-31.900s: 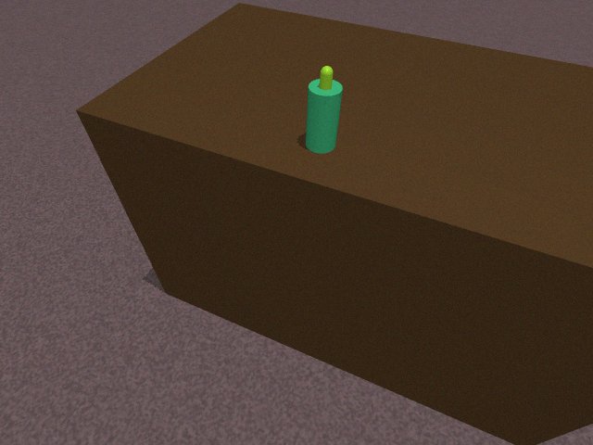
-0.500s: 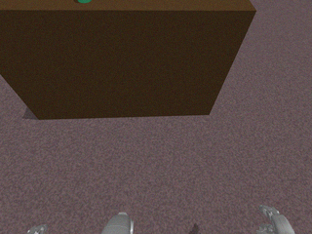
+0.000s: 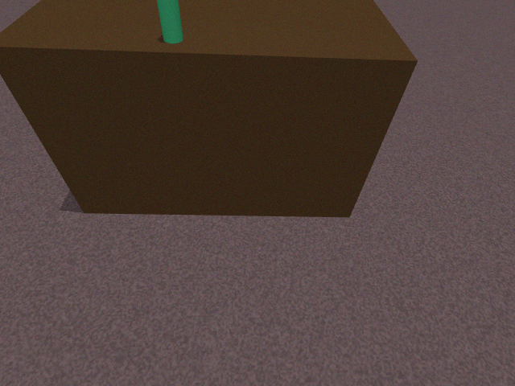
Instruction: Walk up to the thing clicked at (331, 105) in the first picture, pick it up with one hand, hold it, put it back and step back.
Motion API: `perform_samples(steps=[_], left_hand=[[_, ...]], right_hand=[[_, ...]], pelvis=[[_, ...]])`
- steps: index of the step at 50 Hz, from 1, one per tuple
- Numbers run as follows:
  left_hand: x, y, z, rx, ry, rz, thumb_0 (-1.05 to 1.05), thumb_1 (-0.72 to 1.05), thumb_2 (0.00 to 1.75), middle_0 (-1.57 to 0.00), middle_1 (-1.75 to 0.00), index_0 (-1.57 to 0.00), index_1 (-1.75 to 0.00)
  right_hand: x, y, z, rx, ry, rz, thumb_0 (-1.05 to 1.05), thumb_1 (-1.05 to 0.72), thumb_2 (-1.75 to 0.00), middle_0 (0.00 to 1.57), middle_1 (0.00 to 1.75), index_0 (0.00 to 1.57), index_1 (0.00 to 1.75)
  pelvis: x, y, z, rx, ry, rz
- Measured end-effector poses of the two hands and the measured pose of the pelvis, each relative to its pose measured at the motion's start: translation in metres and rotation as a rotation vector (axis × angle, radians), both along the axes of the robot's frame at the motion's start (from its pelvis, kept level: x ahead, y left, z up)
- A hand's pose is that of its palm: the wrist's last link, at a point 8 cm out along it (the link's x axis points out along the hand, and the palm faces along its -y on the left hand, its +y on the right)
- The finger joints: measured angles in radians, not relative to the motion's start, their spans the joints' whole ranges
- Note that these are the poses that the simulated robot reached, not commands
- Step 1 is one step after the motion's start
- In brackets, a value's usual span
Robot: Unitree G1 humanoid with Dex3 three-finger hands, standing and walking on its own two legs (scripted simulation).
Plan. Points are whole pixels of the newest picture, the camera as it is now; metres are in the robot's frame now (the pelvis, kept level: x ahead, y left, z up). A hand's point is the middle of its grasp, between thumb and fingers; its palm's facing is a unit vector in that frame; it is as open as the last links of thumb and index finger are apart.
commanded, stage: step back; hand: left
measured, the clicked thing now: (169, 11) +1.07 +0.29 +0.11
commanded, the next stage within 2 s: stand in 0.64 s
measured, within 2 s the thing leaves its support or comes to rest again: neither
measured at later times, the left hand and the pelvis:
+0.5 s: hand out of the picture +0.12 +0.27 -0.16, palm faces +0.07 -0.92 -0.38, open 7.4 cm; pelvis +0.05 +0.00 -0.01, yaw +2 degrees
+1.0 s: hand out of the picture +0.13 +0.27 -0.14, palm faces +0.00 -0.94 -0.34, open 7.4 cm; pelvis +0.05 +0.01 +0.01, yaw +1 degrees
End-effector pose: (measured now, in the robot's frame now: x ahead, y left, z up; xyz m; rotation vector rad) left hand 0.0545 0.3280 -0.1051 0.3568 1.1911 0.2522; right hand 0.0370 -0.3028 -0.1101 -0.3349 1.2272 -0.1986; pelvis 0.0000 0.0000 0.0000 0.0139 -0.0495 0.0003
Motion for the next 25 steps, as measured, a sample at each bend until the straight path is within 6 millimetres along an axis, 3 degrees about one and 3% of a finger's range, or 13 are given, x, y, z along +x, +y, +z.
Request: perform_samples(steps=[7, 13, 25], left_hand=[[0.024, -0.025, -0.003, 0.012, -0.041, -0.010, 0.01, 0.90, 0.90, -0.21, -0.30, -0.20, -0.30], [0.030, -0.041, 0.003, -0.006, -0.062, 0.026, 0.00, 0.90, 0.90, -0.21, -0.30, -0.20, -0.30], [0.055, -0.014, -0.016, -0.025, -0.028, 0.057, 0.01, 0.90, 0.90, -0.21, -0.30, -0.20, -0.30]], right_hand=[[0.017, -0.028, -0.015, -0.013, 0.006, -0.015, 0.00, -0.90, -0.89, 0.20, 0.30, 0.21, 0.30], [0.050, -0.028, -0.015, -0.003, 0.007, 0.029, 0.00, -0.91, -0.89, 0.20, 0.30, 0.20, 0.30], [0.099, 0.006, -0.013, -0.012, -0.010, 0.063, 0.00, -0.91, -0.89, 0.20, 0.30, 0.20, 0.30]], pelvis=[[0.012, -0.019, -0.010, -0.025, -0.011, 0.006], [0.028, -0.022, -0.004, -0.012, -0.005, 0.027], [0.048, 0.001, -0.010, -0.001, 0.002, 0.033]])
